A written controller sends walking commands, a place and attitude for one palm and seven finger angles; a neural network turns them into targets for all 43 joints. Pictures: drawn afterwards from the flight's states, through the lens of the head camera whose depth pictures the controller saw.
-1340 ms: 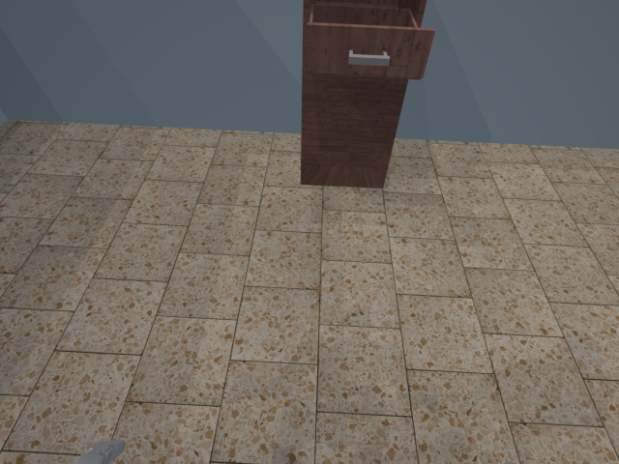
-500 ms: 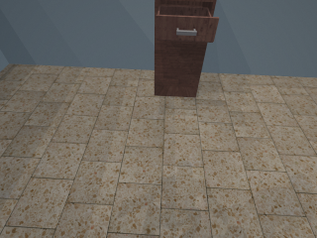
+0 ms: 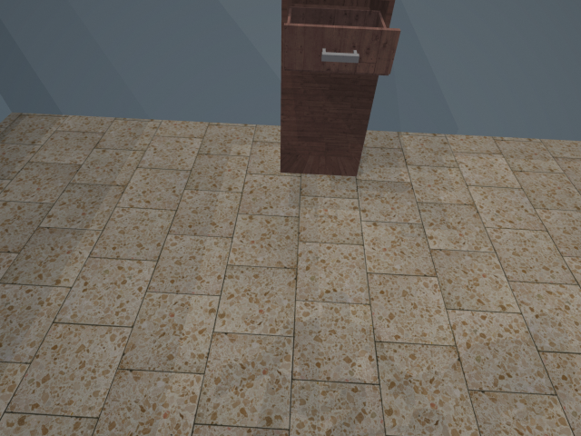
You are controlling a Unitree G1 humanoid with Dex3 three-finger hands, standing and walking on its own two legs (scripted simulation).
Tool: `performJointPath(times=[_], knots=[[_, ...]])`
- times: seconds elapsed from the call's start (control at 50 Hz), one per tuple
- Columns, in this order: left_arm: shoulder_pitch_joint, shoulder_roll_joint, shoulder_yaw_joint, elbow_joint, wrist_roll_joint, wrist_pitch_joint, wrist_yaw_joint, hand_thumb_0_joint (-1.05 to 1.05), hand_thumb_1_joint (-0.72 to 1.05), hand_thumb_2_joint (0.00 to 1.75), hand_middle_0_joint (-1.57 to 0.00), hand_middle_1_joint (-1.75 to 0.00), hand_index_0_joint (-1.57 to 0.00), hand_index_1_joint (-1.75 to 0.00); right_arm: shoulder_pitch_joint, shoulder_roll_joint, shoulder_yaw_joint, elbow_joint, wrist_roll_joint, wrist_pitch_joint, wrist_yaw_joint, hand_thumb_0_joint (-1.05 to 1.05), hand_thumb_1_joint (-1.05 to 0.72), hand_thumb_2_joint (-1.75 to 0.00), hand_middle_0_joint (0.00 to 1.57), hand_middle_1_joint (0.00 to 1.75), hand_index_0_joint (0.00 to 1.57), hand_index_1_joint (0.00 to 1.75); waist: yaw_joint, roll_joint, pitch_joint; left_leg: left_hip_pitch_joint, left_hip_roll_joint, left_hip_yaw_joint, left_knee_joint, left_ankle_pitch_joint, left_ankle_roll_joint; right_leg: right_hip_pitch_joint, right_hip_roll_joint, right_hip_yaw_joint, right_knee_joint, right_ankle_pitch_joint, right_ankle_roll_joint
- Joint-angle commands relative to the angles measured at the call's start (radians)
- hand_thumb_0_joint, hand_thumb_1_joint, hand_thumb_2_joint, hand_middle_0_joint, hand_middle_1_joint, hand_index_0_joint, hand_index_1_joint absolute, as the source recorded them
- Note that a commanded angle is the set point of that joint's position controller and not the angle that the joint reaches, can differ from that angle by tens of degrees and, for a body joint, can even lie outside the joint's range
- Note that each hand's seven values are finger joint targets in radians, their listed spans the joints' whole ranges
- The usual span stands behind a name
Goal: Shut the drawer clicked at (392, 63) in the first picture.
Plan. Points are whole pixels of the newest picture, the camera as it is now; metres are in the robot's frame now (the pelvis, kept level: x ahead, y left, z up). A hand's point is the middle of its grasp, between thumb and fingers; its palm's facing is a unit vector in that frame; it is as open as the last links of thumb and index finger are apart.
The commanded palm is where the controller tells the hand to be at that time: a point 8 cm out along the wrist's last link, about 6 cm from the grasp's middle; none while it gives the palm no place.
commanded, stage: look at it before walking up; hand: left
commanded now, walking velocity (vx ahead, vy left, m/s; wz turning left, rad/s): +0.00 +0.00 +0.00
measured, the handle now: (339, 54) +1.21 -0.09 +0.00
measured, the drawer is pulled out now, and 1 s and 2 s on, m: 0.28 0.28 0.28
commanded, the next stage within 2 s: walk to a spot facing it in 0.20 s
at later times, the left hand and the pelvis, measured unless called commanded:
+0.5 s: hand out of the picture +0.07 +0.23 -0.17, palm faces -0.06 -0.96 -0.28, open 7.4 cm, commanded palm none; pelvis +0.02 +0.00 -0.01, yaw -4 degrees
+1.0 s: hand (217, 434) +0.16 +0.13 -0.17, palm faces -0.24 -0.96 -0.17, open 7.4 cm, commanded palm none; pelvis +0.16 -0.05 +0.00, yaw -18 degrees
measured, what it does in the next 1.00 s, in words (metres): walks ahead, turning right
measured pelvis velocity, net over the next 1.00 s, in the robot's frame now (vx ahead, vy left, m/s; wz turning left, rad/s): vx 0.16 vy -0.05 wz -0.32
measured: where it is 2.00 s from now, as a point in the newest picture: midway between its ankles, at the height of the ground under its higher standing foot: (335, 338)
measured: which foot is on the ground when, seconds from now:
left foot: down 0.00-0.68, up 0.70-1.00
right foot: down 0.00-1.00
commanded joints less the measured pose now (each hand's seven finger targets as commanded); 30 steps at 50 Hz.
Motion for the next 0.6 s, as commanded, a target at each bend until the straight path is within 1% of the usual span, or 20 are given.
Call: performJointPath(times=[0.0,0.02,0.06,0.08,0.14,0.28,0.32,0.34,0.36,0.38,0.4,0.42,0.44,0.46,0.48,0.5,0.52,0.54,0.56,0.58], knots=[[-0.04,0.204,0.038,-0.067,-0.004,-0.026,0.011,0.0,0.9,0.9,-0.2,-0.3,-0.2,-0.3,-0.049,-0.206,-0.039,-0.066,-0.001,-0.02,-0.012,0.0,-0.9,-0.9,0.2,0.3,0.2,0.3,0.005,0.02,-0.064,0.007,0.116,-0.099,-0.068,0.133,0.036,0.003,-0.116,0.098,-0.07,0.11,-0.03],[-0.04,0.204,0.038,-0.065,-0.005,-0.026,0.011,0.0,0.9,0.9,-0.2,-0.3,-0.2,-0.3,-0.05,-0.207,-0.04,-0.066,-0.001,-0.02,-0.012,0.0,-0.9,-0.9,0.2,0.3,0.2,0.3,0.005,0.023,-0.066,0.011,0.116,-0.097,-0.067,0.136,0.035,0.002,-0.116,0.101,-0.071,0.114,-0.031],[-0.041,0.204,0.039,-0.067,-0.004,-0.027,0.012,0.0,0.9,0.9,-0.2,-0.3,-0.2,-0.3,-0.048,-0.205,-0.04,-0.066,0.0,-0.019,-0.012,0.0,-0.9,-0.9,0.2,0.3,0.2,0.3,0.004,0.006,-0.068,0.015,0.116,-0.098,-0.067,0.142,0.035,0.005,-0.117,0.099,-0.069,0.124,-0.031],[-0.04,0.202,0.038,-0.066,-0.004,-0.027,0.011,0.0,0.9,0.9,-0.2,-0.3,-0.2,-0.3,-0.05,-0.207,-0.04,-0.066,-0.001,-0.02,-0.012,0.0,-0.9,-0.9,0.2,0.3,0.2,0.3,0.004,0.018,-0.067,0.014,0.116,-0.098,-0.069,0.141,0.035,0.005,-0.117,0.098,-0.07,0.122,-0.031],[-0.037,0.203,0.039,-0.065,-0.004,-0.028,0.012,0.0,0.9,0.9,-0.2,-0.3,-0.2,-0.3,-0.052,-0.205,-0.041,-0.066,0.0,-0.018,-0.012,0.0,-0.9,-0.9,0.2,0.3,0.2,0.3,0.004,0.003,-0.066,0.022,0.117,-0.097,-0.067,0.148,0.035,0.003,-0.118,0.099,-0.074,0.132,-0.031],[-0.035,0.206,0.038,-0.064,-0.005,-0.029,0.012,0.0,0.9,0.9,-0.2,-0.3,-0.2,-0.3,-0.059,-0.207,-0.04,-0.064,0.0,-0.019,-0.012,0.0,-0.9,-0.9,0.2,0.3,0.2,0.3,0.006,0.016,-0.074,0.033,0.118,-0.092,-0.068,0.168,0.033,0.015,-0.12,0.098,-0.073,0.161,-0.031],[0.018,0.106,0.02,-0.042,-0.005,-0.01,0.014,0.0,0.9,0.9,-0.2,-0.3,-0.2,-0.3,-0.002,-0.104,-0.019,-0.043,-0.008,-0.006,-0.011,0.0,-0.9,-0.9,0.2,0.3,0.2,0.3,0.003,0.001,-0.081,0.046,0.116,-0.054,-0.041,0.072,0.015,-0.005,-0.107,0.107,-0.061,0.064,-0.022],[0.044,0.087,0.019,-0.042,-0.003,0.001,0.011,0.0,0.9,0.9,-0.2,-0.3,-0.2,-0.3,0.027,-0.085,-0.017,-0.043,-0.01,0.001,-0.01,0.0,-0.9,-0.9,0.2,0.3,0.2,0.3,0.004,0.001,-0.077,0.046,0.114,-0.043,-0.022,-0.018,0.014,-0.03,-0.099,0.118,-0.054,-0.034,-0.025],[0.048,0.09,0.022,-0.048,0.001,0.009,0.006,0.0,0.9,0.9,-0.2,-0.3,-0.2,-0.3,0.037,-0.087,-0.022,-0.046,-0.013,0.006,-0.009,0.0,-0.9,-0.9,0.2,0.3,0.2,0.3,0.002,0.007,-0.033,0.015,0.116,-0.041,-0.026,-0.127,0.017,-0.073,-0.087,0.128,-0.054,-0.143,-0.029],[0.055,0.094,0.028,-0.06,0.003,0.015,-0.001,0.0,0.9,0.9,-0.2,-0.3,-0.2,-0.3,0.04,-0.097,-0.028,-0.054,-0.015,0.009,-0.008,0.0,-0.9,-0.9,0.2,0.3,0.2,0.3,0.003,0.013,0.006,-0.008,0.12,-0.044,-0.032,-0.216,0.023,-0.117,-0.074,0.143,-0.05,-0.221,-0.036],[0.062,0.097,0.034,-0.072,0.005,0.018,-0.007,0.0,0.9,0.9,-0.2,-0.3,-0.2,-0.3,0.045,-0.107,-0.035,-0.064,-0.017,0.012,-0.008,0.0,-0.9,-0.9,0.2,0.3,0.2,0.3,0.003,0.013,0.05,-0.036,0.127,-0.05,-0.039,-0.305,0.029,-0.163,-0.059,0.151,-0.041,-0.287,-0.041],[0.069,0.096,0.041,-0.089,0.007,0.02,-0.012,0.0,0.9,0.9,-0.2,-0.3,-0.2,-0.3,0.057,-0.118,-0.044,-0.074,-0.017,0.012,-0.009,0.0,-0.9,-0.9,0.2,0.3,0.2,0.3,0.0,0.025,0.076,-0.047,0.139,-0.064,-0.045,-0.361,0.038,-0.201,-0.043,0.153,-0.014,-0.322,-0.046],[0.071,0.094,0.046,-0.105,0.007,0.021,-0.016,0.0,0.9,0.9,-0.2,-0.3,-0.2,-0.3,0.078,-0.133,-0.053,-0.083,-0.017,0.012,-0.01,0.0,-0.9,-0.9,0.2,0.3,0.2,0.3,-0.005,0.056,0.095,-0.034,0.168,-0.097,-0.063,-0.421,0.056,-0.257,-0.019,0.139,0.043,-0.345,-0.046],[0.075,0.075,0.049,-0.121,0.007,0.018,-0.021,0.0,0.9,0.9,-0.2,-0.3,-0.2,-0.3,0.101,-0.149,-0.063,-0.089,-0.016,0.007,-0.011,0.0,-0.9,-0.9,0.2,0.3,0.2,0.3,-0.014,0.11,0.106,-0.003,0.219,-0.153,-0.108,-0.472,0.087,-0.322,0.012,0.096,0.136,-0.329,-0.038],[0.073,0.048,0.051,-0.138,0.005,0.012,-0.026,0.0,0.9,0.9,-0.2,-0.3,-0.2,-0.3,0.122,-0.172,-0.075,-0.093,-0.014,0.0,-0.014,0.0,-0.9,-0.9,0.2,0.3,0.2,0.3,-0.024,0.178,0.109,0.023,0.3,-0.23,-0.165,-0.48,0.129,-0.367,0.044,0.021,0.279,-0.258,-0.025],[0.035,0.031,0.056,-0.163,0.006,0.008,-0.029,0.0,0.9,0.9,-0.2,-0.3,-0.2,-0.3,0.144,-0.175,-0.085,-0.098,-0.012,-0.011,-0.016,0.0,-0.9,-0.9,0.2,0.3,0.2,0.3,-0.037,0.203,0.106,0.067,0.373,-0.261,-0.198,-0.386,0.177,-0.427,0.011,-0.013,0.405,-0.273,-0.014],[0.01,0.023,0.06,-0.185,0.007,0.004,-0.033,0.0,0.9,0.9,-0.2,-0.3,-0.2,-0.3,0.159,-0.164,-0.089,-0.098,-0.013,-0.02,-0.017,0.0,-0.9,-0.9,0.2,0.3,0.2,0.3,-0.043,0.183,0.11,0.105,0.394,-0.247,-0.189,-0.275,0.198,-0.478,-0.026,-0.001,0.451,-0.301,-0.008],[-0.005,0.021,0.062,-0.198,0.007,-0.002,-0.038,0.0,0.9,0.9,-0.2,-0.3,-0.2,-0.3,0.176,-0.152,-0.088,-0.098,-0.013,-0.027,-0.017,0.0,-0.9,-0.9,0.2,0.3,0.2,0.3,-0.046,0.155,0.091,0.124,0.402,-0.221,-0.162,-0.182,0.202,-0.482,-0.047,0.003,0.452,-0.312,-0.008],[0.01,-0.001,0.065,-0.199,0.006,-0.008,-0.041,0.0,0.9,0.9,-0.2,-0.3,-0.2,-0.3,0.162,-0.138,-0.089,-0.101,-0.017,-0.03,-0.018,0.0,-0.9,-0.9,0.2,0.3,0.2,0.3,-0.03,0.152,0.077,0.128,0.395,-0.155,-0.129,-0.078,0.188,-0.454,-0.065,-0.01,0.426,-0.307,-0.008],[0.043,-0.016,0.066,-0.193,0.004,-0.011,-0.044,0.0,0.9,0.9,-0.2,-0.3,-0.2,-0.3,0.14,-0.127,-0.088,-0.108,-0.019,-0.031,-0.019,0.0,-0.9,-0.9,0.2,0.3,0.2,0.3,-0.012,0.155,0.056,0.101,0.376,-0.084,-0.083,0.003,0.162,-0.377,-0.073,-0.029,0.371,-0.291,-0.01]])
